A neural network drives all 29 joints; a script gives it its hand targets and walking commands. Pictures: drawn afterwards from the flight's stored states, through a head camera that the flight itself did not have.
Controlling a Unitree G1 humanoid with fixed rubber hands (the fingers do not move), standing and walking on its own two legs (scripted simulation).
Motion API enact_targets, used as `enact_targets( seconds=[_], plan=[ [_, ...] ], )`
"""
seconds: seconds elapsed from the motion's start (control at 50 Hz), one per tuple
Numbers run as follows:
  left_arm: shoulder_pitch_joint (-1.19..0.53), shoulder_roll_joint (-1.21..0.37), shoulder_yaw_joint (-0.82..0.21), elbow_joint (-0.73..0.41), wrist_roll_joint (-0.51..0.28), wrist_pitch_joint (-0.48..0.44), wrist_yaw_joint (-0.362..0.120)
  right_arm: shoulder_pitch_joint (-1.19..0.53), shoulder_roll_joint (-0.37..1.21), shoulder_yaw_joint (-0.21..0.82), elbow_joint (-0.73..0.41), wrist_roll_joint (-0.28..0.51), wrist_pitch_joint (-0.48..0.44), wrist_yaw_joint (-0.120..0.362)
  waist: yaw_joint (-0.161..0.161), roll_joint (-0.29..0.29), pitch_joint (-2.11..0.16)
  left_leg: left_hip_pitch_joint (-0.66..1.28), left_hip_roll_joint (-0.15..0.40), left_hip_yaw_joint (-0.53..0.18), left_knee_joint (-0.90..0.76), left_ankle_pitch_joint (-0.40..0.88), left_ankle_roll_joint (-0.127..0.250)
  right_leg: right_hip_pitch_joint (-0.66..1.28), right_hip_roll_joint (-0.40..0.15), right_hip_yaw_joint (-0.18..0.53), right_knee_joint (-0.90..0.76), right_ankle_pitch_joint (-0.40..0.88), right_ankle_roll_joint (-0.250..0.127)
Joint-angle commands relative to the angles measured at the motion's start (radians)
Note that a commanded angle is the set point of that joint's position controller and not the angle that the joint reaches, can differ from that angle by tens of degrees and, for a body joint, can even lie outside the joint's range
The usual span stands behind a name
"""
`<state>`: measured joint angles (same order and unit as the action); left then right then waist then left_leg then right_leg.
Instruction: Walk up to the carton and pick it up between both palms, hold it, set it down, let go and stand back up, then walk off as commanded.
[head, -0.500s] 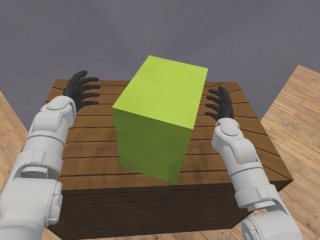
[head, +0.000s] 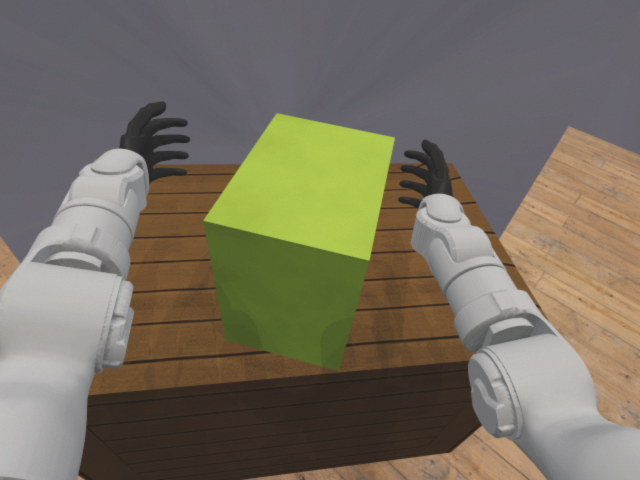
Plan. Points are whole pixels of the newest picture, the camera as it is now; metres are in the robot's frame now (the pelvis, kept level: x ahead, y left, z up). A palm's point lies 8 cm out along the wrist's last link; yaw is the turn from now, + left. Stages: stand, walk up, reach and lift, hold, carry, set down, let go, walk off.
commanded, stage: reach and lift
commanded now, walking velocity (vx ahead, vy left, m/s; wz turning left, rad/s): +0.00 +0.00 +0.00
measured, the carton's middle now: (307, 241) +0.49 -0.06 +0.01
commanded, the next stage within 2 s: none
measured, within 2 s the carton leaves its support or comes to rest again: neither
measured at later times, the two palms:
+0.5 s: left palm (142, 218) +0.48 +0.18 +0.09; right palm (413, 238) +0.40 -0.19 +0.09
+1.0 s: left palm (164, 235) +0.49 +0.16 +0.05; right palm (408, 246) +0.40 -0.19 +0.07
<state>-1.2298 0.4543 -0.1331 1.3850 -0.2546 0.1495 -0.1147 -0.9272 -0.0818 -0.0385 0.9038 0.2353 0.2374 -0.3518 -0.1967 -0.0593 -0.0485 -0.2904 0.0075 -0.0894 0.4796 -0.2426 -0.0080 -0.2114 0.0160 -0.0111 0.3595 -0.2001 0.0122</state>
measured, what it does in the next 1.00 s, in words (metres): stands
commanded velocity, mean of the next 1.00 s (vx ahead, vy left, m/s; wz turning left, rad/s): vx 0.00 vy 0.00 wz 0.00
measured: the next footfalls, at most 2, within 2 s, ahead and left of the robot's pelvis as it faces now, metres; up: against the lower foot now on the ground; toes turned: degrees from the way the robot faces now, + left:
none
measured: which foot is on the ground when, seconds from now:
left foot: down 0.00-1.00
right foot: down 0.00-1.00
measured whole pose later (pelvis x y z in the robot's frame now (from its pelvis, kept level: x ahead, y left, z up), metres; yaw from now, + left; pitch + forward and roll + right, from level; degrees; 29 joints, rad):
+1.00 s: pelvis +0.00 +0.00 -0.01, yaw -1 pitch +19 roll -2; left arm -1.12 0.41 -0.10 1.55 -0.21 -0.20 -0.10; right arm -0.92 -0.01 -0.04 1.19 0.20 -0.20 -0.33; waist -0.21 -0.05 -0.18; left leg -0.62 0.01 -0.09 0.48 -0.19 -0.02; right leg -0.55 0.02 -0.01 0.36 -0.15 0.01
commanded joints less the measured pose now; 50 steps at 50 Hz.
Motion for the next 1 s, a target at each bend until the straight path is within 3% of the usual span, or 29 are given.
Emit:
enact_targets(
  seconds=[0.0, 0.1, 0.2, 0.26, 0.36, 0.44, 0.62, 0.7, 0.98],
  plan=[
    [-0.484, 0.138, -0.033, -0.100, -0.062, -0.114, 0.003, -0.513, -0.125, -0.103, -0.026, 0.000, -0.092, 0.025, -0.072, 0.168, -0.501, 0.134, -0.015, 0.062, -0.050, 0.269, -0.005, 0.020, 0.007, -0.050, 0.013, 0.531, -0.006],
    [-0.467, 0.090, -0.049, -0.079, -0.064, -0.187, 0.010, -0.490, -0.097, -0.083, 0.004, -0.005, -0.171, 0.039, -0.064, 0.184, -0.590, 0.145, -0.008, 0.062, -0.015, 0.318, -0.015, -0.040, 0.009, -0.053, 0.025, 0.523, -0.011],
    [-0.435, 0.053, -0.060, -0.007, -0.054, -0.239, 0.011, -0.447, -0.076, -0.075, 0.096, -0.007, -0.233, 0.042, -0.078, 0.192, -0.596, 0.142, -0.002, 0.058, 0.006, 0.318, -0.020, -0.101, 0.009, -0.057, 0.016, 0.465, -0.016],
    [-0.446, 0.040, -0.064, -0.028, -0.050, -0.271, 0.017, -0.468, -0.074, -0.076, 0.079, -0.015, -0.274, 0.043, -0.070, 0.210, -0.643, 0.136, 0.001, 0.058, 0.030, 0.344, -0.032, -0.139, 0.012, -0.062, 0.025, 0.440, -0.019],
    [-0.419, 0.011, -0.050, -0.001, -0.027, -0.305, 0.020, -0.411, -0.051, -0.095, 0.156, -0.045, -0.323, 0.038, -0.086, 0.232, -0.660, 0.125, 0.000, 0.058, 0.066, 0.370, -0.045, -0.201, 0.011, -0.065, 0.034, 0.418, -0.022],
    [-0.391, -0.005, -0.035, 0.029, -0.019, -0.337, 0.018, -0.396, -0.023, -0.088, 0.173, -0.049, -0.355, 0.037, -0.074, 0.218, -0.664, 0.080, 0.002, 0.059, 0.075, 0.350, -0.041, -0.222, 0.005, -0.065, 0.045, 0.391, -0.021],
    [-0.362, -0.029, 0.027, -0.008, 0.044, -0.408, 0.030, -0.314, 0.015, -0.106, 0.217, -0.068, -0.448, 0.041, -0.051, 0.264, -0.756, 0.067, -0.005, 0.064, 0.116, 0.439, -0.062, -0.255, 0.005, -0.064, 0.072, 0.440, -0.019],
    [-0.360, -0.029, 0.048, -0.021, 0.061, -0.421, 0.034, -0.306, 0.023, -0.100, 0.211, -0.060, -0.468, 0.038, -0.041, 0.267, -0.794, 0.040, -0.014, 0.072, 0.124, 0.449, -0.062, -0.234, 0.002, -0.054, 0.083, 0.498, -0.015],
    [-0.338, -0.087, 0.097, -0.005, 0.109, -0.421, 0.025, -0.289, 0.088, -0.097, 0.220, -0.068, -0.483, 0.029, -0.021, 0.226, -0.743, -0.016, -0.016, 0.090, 0.106, 0.408, -0.039, -0.204, -0.004, -0.040, 0.080, 0.499, -0.006]
  ],
)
